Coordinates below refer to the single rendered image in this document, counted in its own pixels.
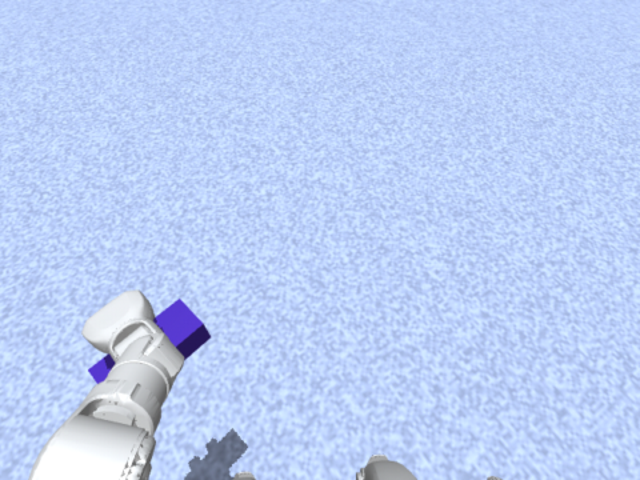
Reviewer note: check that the left robot arm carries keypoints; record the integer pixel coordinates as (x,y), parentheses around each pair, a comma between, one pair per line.
(111,434)

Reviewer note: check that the carton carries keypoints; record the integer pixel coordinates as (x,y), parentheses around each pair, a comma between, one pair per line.
(186,332)

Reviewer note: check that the left robot hand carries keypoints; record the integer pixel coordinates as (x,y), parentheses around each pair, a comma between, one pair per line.
(99,328)

